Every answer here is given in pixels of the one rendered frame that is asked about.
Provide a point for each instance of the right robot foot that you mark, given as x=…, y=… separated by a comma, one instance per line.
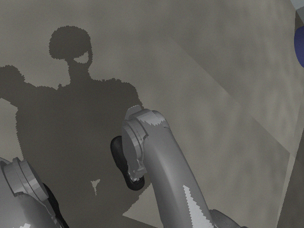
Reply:
x=121, y=163

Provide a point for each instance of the left robot foot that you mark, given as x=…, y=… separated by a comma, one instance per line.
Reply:
x=54, y=204

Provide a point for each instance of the right robot hand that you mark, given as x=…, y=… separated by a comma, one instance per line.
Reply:
x=222, y=221

